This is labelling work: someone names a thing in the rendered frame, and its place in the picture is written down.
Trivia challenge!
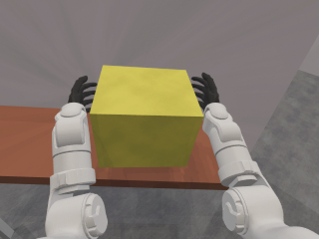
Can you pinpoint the right robot hand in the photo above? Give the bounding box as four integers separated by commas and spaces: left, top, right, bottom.
191, 73, 220, 111

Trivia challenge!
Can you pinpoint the left robot upper arm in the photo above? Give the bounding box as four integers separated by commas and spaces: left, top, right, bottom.
37, 192, 108, 239

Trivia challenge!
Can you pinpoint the robot left forearm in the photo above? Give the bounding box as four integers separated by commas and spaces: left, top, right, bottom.
45, 103, 96, 237

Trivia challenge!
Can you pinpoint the right robot upper arm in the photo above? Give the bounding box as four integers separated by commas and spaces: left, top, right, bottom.
221, 185, 319, 239

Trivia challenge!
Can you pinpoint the carton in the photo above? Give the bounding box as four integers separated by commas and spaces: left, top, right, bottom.
90, 65, 204, 168

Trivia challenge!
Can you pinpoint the left robot hand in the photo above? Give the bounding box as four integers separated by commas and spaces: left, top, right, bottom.
68, 76, 98, 113

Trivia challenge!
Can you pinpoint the robot right forearm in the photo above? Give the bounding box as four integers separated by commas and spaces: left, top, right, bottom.
202, 103, 284, 220

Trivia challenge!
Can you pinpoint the table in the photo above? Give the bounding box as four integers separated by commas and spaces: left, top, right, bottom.
0, 106, 229, 239

